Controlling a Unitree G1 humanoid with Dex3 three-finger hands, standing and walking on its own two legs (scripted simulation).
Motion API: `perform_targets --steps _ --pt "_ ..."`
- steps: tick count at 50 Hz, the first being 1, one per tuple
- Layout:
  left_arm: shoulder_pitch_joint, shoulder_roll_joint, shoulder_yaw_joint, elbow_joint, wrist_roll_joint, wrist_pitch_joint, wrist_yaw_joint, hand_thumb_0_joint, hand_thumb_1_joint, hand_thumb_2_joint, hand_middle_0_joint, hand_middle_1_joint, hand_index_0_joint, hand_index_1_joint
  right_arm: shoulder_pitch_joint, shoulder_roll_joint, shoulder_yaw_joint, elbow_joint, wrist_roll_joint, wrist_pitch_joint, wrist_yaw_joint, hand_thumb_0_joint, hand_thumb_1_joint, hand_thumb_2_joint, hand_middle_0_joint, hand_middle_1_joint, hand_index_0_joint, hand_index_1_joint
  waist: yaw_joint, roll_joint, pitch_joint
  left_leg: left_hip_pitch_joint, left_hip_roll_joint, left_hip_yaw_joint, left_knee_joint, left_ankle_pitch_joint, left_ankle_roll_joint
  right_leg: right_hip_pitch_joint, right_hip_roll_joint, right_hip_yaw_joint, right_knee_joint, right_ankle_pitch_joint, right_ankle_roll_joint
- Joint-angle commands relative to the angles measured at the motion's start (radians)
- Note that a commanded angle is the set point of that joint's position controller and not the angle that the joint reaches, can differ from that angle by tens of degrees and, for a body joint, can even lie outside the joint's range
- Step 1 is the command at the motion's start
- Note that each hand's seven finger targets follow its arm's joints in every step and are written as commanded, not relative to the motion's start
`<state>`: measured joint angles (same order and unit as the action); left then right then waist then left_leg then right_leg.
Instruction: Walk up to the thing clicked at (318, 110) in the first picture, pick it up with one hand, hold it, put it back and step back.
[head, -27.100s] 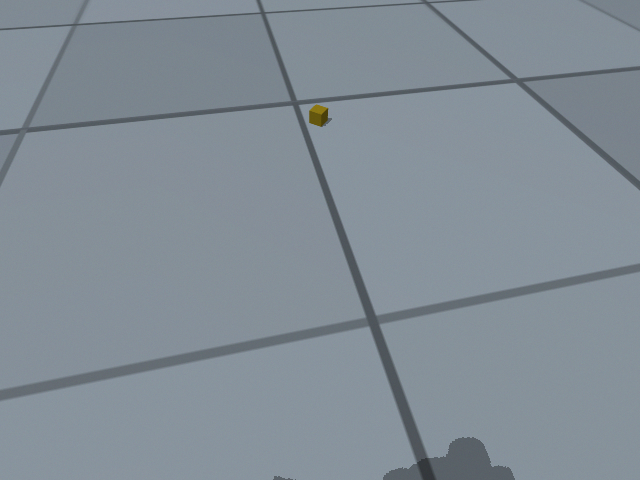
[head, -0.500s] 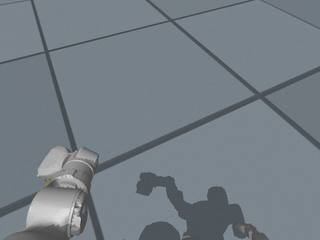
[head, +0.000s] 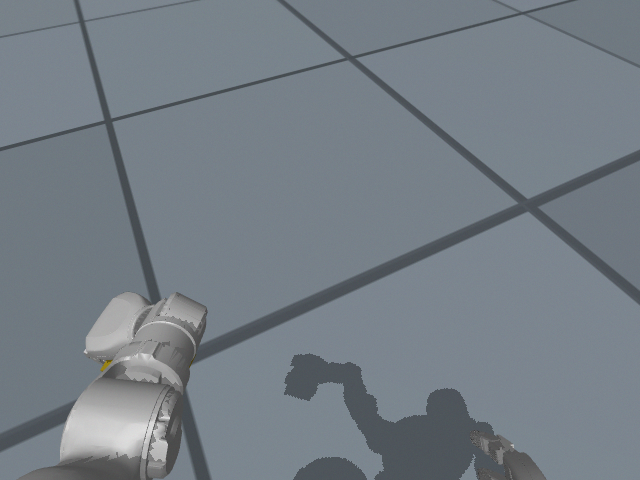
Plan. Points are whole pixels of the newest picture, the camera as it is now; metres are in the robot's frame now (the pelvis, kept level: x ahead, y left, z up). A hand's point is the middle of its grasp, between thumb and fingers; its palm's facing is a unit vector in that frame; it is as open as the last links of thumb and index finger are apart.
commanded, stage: hold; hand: left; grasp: from above
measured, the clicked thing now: (152, 361) +0.32 +0.23 -0.08
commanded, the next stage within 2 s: crouch in 1.10 s
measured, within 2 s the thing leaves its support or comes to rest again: neither
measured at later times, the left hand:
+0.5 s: hand (146, 343) +0.31 +0.22 -0.02, palm faces -0.10 -0.43 -0.90, open 10.7 cm
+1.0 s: hand (144, 341) +0.32 +0.22 -0.01, palm faces -0.11 -0.43 -0.90, open 10.7 cm
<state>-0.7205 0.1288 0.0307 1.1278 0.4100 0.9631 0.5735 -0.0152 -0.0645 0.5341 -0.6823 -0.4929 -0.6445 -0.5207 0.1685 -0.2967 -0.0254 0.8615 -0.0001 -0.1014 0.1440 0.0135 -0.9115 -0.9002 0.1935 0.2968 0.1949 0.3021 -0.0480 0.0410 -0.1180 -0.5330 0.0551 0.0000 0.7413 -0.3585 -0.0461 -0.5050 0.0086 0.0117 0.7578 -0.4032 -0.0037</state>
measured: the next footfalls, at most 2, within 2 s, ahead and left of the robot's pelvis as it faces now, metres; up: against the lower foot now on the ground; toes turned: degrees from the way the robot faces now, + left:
none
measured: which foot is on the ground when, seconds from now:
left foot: down 0.00-1.00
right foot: down 0.00-1.00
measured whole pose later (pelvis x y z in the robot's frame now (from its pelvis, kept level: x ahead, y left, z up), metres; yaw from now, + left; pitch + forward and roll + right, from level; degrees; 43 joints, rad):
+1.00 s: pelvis +0.00 +0.00 +0.01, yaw +0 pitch +6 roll +0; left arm -0.71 0.11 -0.01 1.07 0.42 1.02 0.54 -0.02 -0.07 0.54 -0.69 -0.48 -0.65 -0.52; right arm 0.12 -0.29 -0.01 0.85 0.01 -0.11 0.14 0.01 -0.91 -0.90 0.19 0.30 0.20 0.30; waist -0.02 0.04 -0.10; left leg -0.44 0.05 0.00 0.64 -0.31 -0.05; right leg -0.41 0.01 0.01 0.66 -0.36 -0.01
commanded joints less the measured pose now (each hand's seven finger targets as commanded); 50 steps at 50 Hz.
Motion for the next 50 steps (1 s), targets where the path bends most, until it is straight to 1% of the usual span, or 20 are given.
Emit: perform_targets --steps 1,4,6,7,9,10,15,18,19,20,25,28,29,35,37,39,41,43,47,50 --pt "-0.454 0.202 -0.038 -0.177 0.071 0.002 0.047 0.000 0.579 0.842 -1.005 -0.629 -0.942 -0.693 -0.066 -0.145 -0.033 -0.110 0.008 -0.042 -0.002 0.000 -0.903 -0.900 0.199 0.300 0.199 0.300 0.002 -0.043 -0.314 0.179 -0.062 0.054 -0.074 0.289 0.034 0.160 0.031 -0.023 -0.106 0.428 0.020" --pt "-0.460 0.178 -0.054 -0.208 0.070 0.006 0.044 0.000 0.581 0.847 -1.017 -0.614 -0.950 -0.683 -0.073 -0.144 -0.030 -0.115 0.011 -0.041 -0.004 0.000 -0.903 -0.900 0.199 0.300 0.199 0.300 -0.007 -0.051 -0.324 0.202 -0.060 0.053 -0.079 0.297 0.036 0.160 0.034 -0.021 -0.116 0.435 0.021" --pt "-0.453 0.195 -0.041 -0.211 0.063 0.011 0.044 0.000 0.599 0.837 -1.007 -0.645 -0.952 -0.700 -0.080 -0.145 -0.032 -0.120 0.011 -0.043 -0.004 0.000 -0.902 -0.899 0.199 0.300 0.200 0.300 0.010 -0.054 -0.329 0.198 -0.061 0.053 -0.087 0.300 0.036 0.177 0.032 -0.024 -0.113 0.430 0.019" --pt "-0.457 0.173 -0.055 -0.229 0.061 0.013 0.040 0.000 0.568 0.845 -1.001 -0.629 -0.937 -0.694 -0.084 -0.140 -0.028 -0.123 0.011 -0.041 -0.002 0.000 -0.903 -0.900 0.199 0.300 0.200 0.300 0.000 -0.049 -0.336 0.206 -0.061 0.050 -0.087 0.311 0.037 0.175 0.032 -0.023 -0.116 0.449 0.019" --pt "-0.463 0.193 -0.047 -0.231 0.061 0.016 0.039 0.000 0.576 0.858 -1.000 -0.644 -0.937 -0.707 -0.090 -0.144 -0.029 -0.123 0.013 -0.041 -0.004 0.000 -0.903 -0.900 0.199 0.300 0.199 0.300 0.012 -0.040 -0.326 0.207 -0.062 0.054 -0.092 0.316 0.034 0.188 0.031 -0.022 -0.120 0.452 0.019" --pt "-0.463 0.174 -0.056 -0.221 0.061 0.020 0.037 0.000 0.575 0.871 -1.001 -0.645 -0.937 -0.710 -0.091 -0.138 -0.025 -0.120 0.012 -0.042 -0.002 0.000 -0.902 -0.900 0.200 0.300 0.199 0.300 -0.001 -0.053 -0.327 0.210 -0.064 0.053 -0.092 0.310 0.037 0.191 0.030 -0.017 -0.128 0.462 0.022" --pt "-0.448 0.183 -0.061 -0.228 0.071 0.029 0.029 0.000 0.619 0.871 -1.029 -0.654 -0.969 -0.715 -0.107 -0.134 -0.022 -0.129 0.013 -0.044 -0.002 0.000 -0.901 -0.900 0.200 0.300 0.199 0.300 0.018 -0.044 -0.300 0.207 -0.062 0.052 -0.113 0.291 0.037 0.189 0.029 -0.023 -0.144 0.401 0.017" --pt "-0.462 0.161 -0.073 -0.253 0.064 0.033 0.022 0.000 0.613 0.861 -1.026 -0.632 -0.963 -0.696 -0.122 -0.128 -0.017 -0.136 0.017 -0.045 -0.003 0.000 -0.901 -0.900 0.200 0.300 0.200 0.300 0.012 -0.043 -0.309 0.226 -0.061 0.050 -0.120 0.300 0.038 0.195 0.030 -0.020 -0.151 0.414 0.017" --pt "-0.452 0.165 -0.072 -0.244 0.068 0.037 0.017 0.000 0.584 0.891 -1.024 -0.632 -0.952 -0.706 -0.120 -0.134 -0.018 -0.140 0.019 -0.043 -0.004 0.000 -0.902 -0.900 0.200 0.300 0.200 0.300 0.007 -0.070 -0.323 0.229 -0.061 0.049 -0.118 0.308 0.042 0.205 0.031 -0.020 -0.148 0.431 0.019" --pt "-0.459 0.193 -0.059 -0.246 0.072 0.038 0.020 0.000 0.613 0.866 -1.028 -0.640 -0.966 -0.703 -0.118 -0.136 -0.022 -0.136 0.016 -0.047 -0.004 0.000 -0.903 -0.900 0.200 0.300 0.200 0.300 0.024 -0.059 -0.308 0.218 -0.060 0.050 -0.122 0.305 0.039 0.212 0.029 -0.022 -0.150 0.422 0.018" --pt "-0.456 0.184 -0.069 -0.259 0.075 0.047 0.019 0.000 0.643 0.854 -1.049 -0.630 -0.989 -0.691 -0.136 -0.128 -0.016 -0.144 0.017 -0.049 -0.006 0.000 -0.902 -0.900 0.200 0.300 0.200 0.300 0.029 -0.027 -0.287 0.233 -0.059 0.049 -0.140 0.302 0.035 0.198 0.032 -0.026 -0.158 0.382 0.011" --pt "-0.494 0.158 -0.088 -0.269 0.067 0.053 0.015 0.000 0.622 0.835 -1.019 -0.646 -0.969 -0.697 -0.139 -0.126 -0.007 -0.141 0.021 -0.053 -0.004 0.000 -0.903 -0.900 0.200 0.300 0.200 0.300 0.007 -0.060 -0.288 0.245 -0.061 0.047 -0.144 0.301 0.042 0.207 0.032 -0.022 -0.175 0.401 0.015" --pt "-0.486 0.178 -0.073 -0.256 0.066 0.054 0.015 0.000 0.639 0.856 -1.034 -0.645 -0.979 -0.701 -0.136 -0.133 -0.015 -0.142 0.022 -0.053 -0.006 0.000 -0.902 -0.900 0.200 0.300 0.200 0.300 0.020 -0.060 -0.291 0.233 -0.062 0.052 -0.138 0.304 0.042 0.212 0.029 -0.018 -0.173 0.409 0.016" --pt "-0.460 0.138 -0.093 -0.241 0.071 0.057 0.009 0.000 0.610 0.886 -1.036 -0.638 -0.969 -0.706 -0.147 -0.124 -0.012 -0.134 0.022 -0.057 -0.003 0.000 -0.903 -0.900 0.200 0.300 0.200 0.300 0.022 -0.045 -0.286 0.246 -0.061 0.050 -0.150 0.316 0.039 0.214 0.030 -0.024 -0.178 0.406 0.011" --pt "-0.477 0.173 -0.077 -0.262 0.079 0.056 0.016 0.000 0.626 0.876 -1.037 -0.639 -0.974 -0.704 -0.153 -0.128 -0.014 -0.138 0.022 -0.060 -0.002 0.000 -0.902 -0.900 0.200 0.300 0.200 0.300 0.024 -0.056 -0.301 0.246 -0.063 0.050 -0.146 0.320 0.042 0.224 0.028 -0.019 -0.182 0.426 0.015" --pt "-0.457 0.161 -0.083 -0.247 0.078 0.059 0.015 0.000 0.611 0.903 -1.050 -0.625 -0.973 -0.703 -0.147 -0.128 -0.015 -0.136 0.023 -0.056 0.000 0.000 -0.903 -0.901 0.200 0.300 0.200 0.300 0.018 -0.071 -0.299 0.241 -0.064 0.051 -0.142 0.324 0.046 0.227 0.026 -0.018 -0.184 0.444 0.017" --pt "-0.469 0.195 -0.062 -0.244 0.085 0.057 0.020 0.000 0.649 0.875 -1.056 -0.637 -0.993 -0.702 -0.150 -0.132 -0.023 -0.137 0.020 -0.058 -0.002 0.000 -0.902 -0.900 0.200 0.300 0.200 0.300 0.034 -0.050 -0.315 0.240 -0.061 0.053 -0.143 0.337 0.039 0.234 0.027 -0.019 -0.171 0.447 0.013" --pt "-0.452 0.165 -0.074 -0.239 0.083 0.059 0.018 0.000 0.629 0.878 -1.056 -0.618 -0.985 -0.690 -0.149 -0.130 -0.020 -0.141 0.020 -0.054 -0.002 0.000 -0.904 -0.900 0.200 0.300 0.200 0.300 0.022 -0.050 -0.312 0.252 -0.058 0.049 -0.146 0.347 0.040 0.219 0.030 -0.023 -0.168 0.443 0.010" --pt "-0.495 0.159 -0.080 -0.259 0.082 0.054 0.017 0.000 0.648 0.864 -1.049 -0.635 -0.991 -0.695 -0.144 -0.128 -0.020 -0.137 0.020 -0.057 -0.003 0.000 -0.903 -0.900 0.200 0.300 0.200 0.300 0.016 -0.044 -0.314 0.259 -0.056 0.047 -0.150 0.351 0.039 0.224 0.033 -0.024 -0.172 0.441 0.009" --pt "-0.476 0.172 -0.067 -0.242 0.077 0.051 0.015 0.000 0.658 0.880 -1.065 -0.628 -0.999 -0.695 -0.147 -0.131 -0.029 -0.140 0.018 -0.057 -0.005 0.000 -0.902 -0.900 0.200 0.300 0.200 0.300 0.031 -0.039 -0.315 0.244 -0.057 0.052 -0.147 0.351 0.037 0.232 0.030 -0.022 -0.170 0.442 0.009"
